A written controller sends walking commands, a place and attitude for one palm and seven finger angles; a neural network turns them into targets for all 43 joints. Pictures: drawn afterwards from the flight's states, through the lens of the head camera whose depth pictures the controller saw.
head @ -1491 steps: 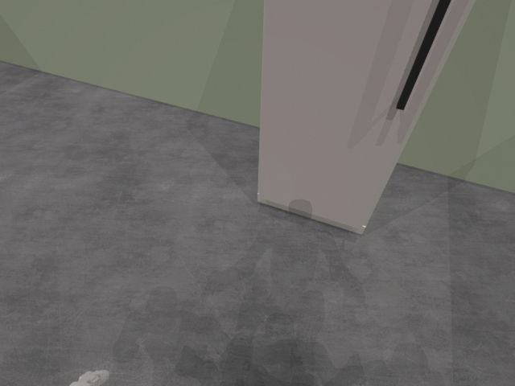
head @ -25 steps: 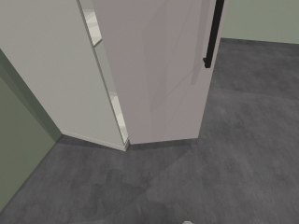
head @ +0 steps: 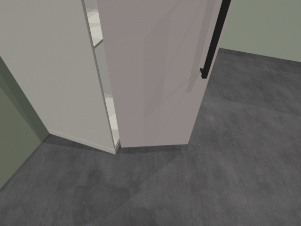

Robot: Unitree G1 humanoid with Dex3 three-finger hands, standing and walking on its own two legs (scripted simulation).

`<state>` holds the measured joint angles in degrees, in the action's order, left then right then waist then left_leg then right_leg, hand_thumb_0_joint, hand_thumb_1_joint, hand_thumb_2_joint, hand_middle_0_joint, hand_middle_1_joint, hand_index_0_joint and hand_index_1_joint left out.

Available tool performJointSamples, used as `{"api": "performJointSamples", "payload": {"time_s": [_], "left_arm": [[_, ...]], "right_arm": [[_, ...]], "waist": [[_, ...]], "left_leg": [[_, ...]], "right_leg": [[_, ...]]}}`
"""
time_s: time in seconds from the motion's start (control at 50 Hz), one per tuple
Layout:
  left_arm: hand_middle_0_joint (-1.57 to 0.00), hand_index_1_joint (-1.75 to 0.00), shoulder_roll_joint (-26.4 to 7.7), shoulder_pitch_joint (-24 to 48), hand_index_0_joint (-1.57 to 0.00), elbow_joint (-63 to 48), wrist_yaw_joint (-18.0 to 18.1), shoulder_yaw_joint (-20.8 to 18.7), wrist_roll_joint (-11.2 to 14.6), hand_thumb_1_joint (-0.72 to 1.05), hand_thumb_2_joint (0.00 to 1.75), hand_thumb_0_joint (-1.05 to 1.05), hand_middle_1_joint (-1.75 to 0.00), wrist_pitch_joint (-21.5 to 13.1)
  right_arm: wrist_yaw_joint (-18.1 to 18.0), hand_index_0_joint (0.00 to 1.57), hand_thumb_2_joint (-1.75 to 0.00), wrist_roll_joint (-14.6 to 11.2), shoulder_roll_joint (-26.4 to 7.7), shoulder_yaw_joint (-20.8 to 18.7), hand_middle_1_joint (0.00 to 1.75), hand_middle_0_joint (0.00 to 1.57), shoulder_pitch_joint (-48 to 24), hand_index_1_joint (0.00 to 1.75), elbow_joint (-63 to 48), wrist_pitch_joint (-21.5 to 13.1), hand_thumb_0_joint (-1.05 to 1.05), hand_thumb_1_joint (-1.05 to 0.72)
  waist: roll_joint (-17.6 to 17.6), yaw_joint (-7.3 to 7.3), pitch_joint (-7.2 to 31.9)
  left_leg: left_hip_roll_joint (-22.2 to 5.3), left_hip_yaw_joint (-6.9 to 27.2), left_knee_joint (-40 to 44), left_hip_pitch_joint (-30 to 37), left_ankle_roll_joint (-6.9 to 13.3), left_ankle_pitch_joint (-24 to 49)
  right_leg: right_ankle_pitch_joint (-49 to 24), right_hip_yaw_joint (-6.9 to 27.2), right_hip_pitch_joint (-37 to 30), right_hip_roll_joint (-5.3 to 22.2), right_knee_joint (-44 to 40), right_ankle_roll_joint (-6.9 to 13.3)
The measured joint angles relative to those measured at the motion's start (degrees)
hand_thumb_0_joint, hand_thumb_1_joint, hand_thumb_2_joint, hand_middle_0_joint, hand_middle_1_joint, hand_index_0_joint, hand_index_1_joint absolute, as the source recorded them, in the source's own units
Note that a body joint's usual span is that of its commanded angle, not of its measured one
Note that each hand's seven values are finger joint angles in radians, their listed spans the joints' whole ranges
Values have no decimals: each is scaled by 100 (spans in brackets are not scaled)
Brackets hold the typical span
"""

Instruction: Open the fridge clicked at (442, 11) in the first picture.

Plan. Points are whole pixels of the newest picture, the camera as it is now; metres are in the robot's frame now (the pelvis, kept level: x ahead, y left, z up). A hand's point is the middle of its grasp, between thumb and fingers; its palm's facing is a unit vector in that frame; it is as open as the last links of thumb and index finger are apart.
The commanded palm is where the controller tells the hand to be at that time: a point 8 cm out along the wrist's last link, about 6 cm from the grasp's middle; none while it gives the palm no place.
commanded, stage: let the arm hang, fingers relaxed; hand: right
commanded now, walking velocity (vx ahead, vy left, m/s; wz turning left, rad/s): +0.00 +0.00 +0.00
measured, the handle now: (218, 20) +0.78 -0.19 +0.22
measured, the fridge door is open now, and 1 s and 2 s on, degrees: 67 67 67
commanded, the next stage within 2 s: look to check the result in 0.30 s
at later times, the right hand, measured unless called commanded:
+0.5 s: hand out of the picture -0.01 -0.17 -0.18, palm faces -0.02 +0.98 -0.20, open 7.4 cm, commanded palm none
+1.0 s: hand out of the picture +0.03 -0.15 -0.18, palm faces -0.02 +0.99 -0.17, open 7.4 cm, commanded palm none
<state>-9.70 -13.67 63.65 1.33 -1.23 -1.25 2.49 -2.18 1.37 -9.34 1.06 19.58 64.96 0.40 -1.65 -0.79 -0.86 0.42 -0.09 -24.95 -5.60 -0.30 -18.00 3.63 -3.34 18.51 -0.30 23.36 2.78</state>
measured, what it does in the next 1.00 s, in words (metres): stands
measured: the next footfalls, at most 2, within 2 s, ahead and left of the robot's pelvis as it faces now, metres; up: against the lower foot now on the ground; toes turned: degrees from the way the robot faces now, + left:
none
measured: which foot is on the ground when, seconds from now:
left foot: down 0.00-1.00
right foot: down 0.00-1.00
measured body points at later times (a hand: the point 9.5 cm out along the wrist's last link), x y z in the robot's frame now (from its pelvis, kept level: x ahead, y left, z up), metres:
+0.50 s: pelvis +0.02 +0.00 +0.00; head +0.04 +0.00 +0.45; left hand +0.01 +0.23 -0.16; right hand +0.00 -0.22 -0.16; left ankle -0.05 +0.13 -0.74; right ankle +0.10 -0.09 -0.74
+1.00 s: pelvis +0.03 +0.01 +0.00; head +0.05 +0.00 +0.45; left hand +0.05 +0.24 -0.15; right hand +0.03 -0.20 -0.16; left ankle -0.05 +0.13 -0.74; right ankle +0.10 -0.09 -0.74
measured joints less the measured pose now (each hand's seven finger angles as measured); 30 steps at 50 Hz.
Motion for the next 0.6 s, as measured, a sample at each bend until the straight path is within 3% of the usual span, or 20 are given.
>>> {"api": "performJointSamples", "payload": {"time_s": [0.16,0.6], "left_arm": [[-20,-30,81,17,-21,97,4,17,0,92,90,1,-30,-79],[-20,-30,132,57,-20,219,45,27,17,91,90,1,-30,-85]], "right_arm": [[-11,20,-90,14,197,11,30,20,-315,30,-66,-62,0,-91],[-36,20,-90,-10,65,-78,30,20,-216,30,79,-29,0,-91]], "waist": [[181,-50,-17],[156,-21,-314]], "left_leg": [[-5,21,58,81,5,-14],[-16,57,217,219,21,-47]], "right_leg": [[36,-19,-77,-1,-33,-12],[164,-50,-154,-5,-34,-34]]}}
